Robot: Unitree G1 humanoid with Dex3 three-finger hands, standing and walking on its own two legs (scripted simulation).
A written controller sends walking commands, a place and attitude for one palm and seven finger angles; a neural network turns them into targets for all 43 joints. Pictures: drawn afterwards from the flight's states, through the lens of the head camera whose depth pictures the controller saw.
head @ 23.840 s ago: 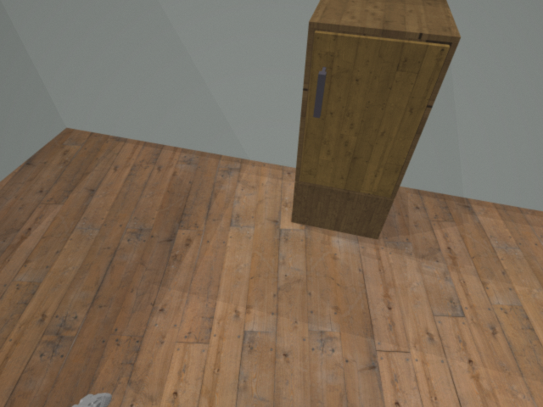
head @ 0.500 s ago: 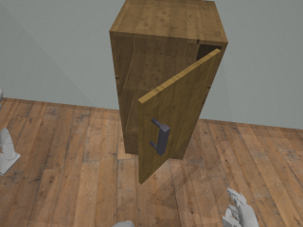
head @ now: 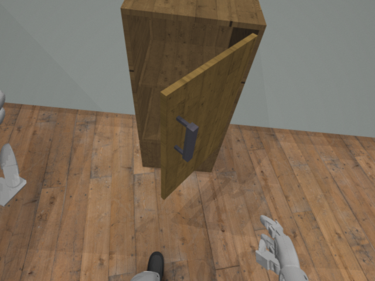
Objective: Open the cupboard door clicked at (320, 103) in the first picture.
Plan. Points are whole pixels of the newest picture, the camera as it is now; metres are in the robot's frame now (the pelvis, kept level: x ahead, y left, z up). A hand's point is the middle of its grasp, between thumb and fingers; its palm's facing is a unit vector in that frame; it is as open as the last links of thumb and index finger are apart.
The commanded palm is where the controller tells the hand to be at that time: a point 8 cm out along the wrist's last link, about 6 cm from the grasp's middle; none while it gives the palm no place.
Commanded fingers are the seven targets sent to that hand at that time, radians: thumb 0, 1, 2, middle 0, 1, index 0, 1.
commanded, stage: stop stepping back and stand still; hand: left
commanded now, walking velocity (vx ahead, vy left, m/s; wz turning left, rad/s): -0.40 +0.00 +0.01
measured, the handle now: (184, 139) +0.47 +0.05 -0.04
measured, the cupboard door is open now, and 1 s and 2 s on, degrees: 51 51 51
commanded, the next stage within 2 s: let the arm hang, fingers relaxed in 1.46 s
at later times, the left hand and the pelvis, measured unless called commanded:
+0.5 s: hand (4, 248) +0.14 +0.24 +0.16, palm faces +0.44 -0.81 -0.40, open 7.4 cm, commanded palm +0.08 +0.29 +0.18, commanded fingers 0.00 0.90 0.90 -0.20 -0.30 -0.20 -0.30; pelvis -0.05 -0.01 +0.00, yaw +0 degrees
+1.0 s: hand out of the picture +0.10 +0.26 +0.15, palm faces +0.43 -0.79 -0.44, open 7.4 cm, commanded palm +0.04 +0.28 +0.18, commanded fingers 0.00 0.90 0.90 -0.20 -0.30 -0.20 -0.30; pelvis -0.11 -0.01 +0.01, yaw -1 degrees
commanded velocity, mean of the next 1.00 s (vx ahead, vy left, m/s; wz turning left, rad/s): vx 0.05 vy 0.03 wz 0.00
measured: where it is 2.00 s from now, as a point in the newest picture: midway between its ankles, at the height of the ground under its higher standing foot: outside the picture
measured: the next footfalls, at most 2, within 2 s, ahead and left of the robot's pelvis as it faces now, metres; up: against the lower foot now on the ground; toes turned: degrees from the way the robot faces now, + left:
right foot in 0.02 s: -0.09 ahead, -0.11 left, +0.00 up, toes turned -3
left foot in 0.16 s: +0.13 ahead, +0.09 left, +0.00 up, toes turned +0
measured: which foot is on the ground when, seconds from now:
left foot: down 0.00-0.06, up 0.08-0.14, down 0.16-0.30, up 0.32-0.46, down 0.48-1.00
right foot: up 0.00-0.00, down 0.02-1.00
